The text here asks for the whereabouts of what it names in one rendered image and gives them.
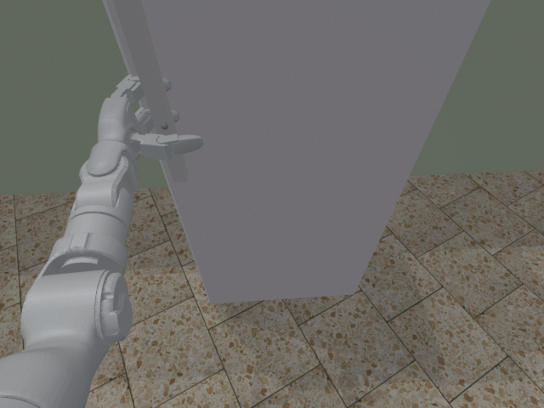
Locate fridge door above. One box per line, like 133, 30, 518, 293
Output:
105, 0, 491, 303

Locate handle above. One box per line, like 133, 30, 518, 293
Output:
113, 0, 188, 183

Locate left robot forearm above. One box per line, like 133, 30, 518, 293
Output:
20, 140, 138, 344

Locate robot left upper arm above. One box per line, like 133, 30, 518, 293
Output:
0, 269, 133, 408

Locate left robot hand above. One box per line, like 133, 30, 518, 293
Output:
98, 75, 203, 161

